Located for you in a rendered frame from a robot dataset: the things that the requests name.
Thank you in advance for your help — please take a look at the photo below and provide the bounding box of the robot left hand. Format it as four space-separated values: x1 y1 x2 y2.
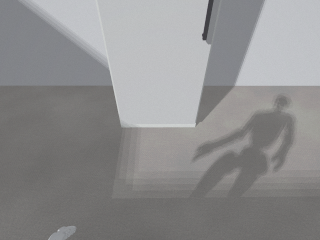
48 226 77 240

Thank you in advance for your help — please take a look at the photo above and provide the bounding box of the fridge door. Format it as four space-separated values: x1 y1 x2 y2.
97 0 220 124

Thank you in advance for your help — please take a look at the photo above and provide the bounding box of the handle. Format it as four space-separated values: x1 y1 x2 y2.
202 0 214 41

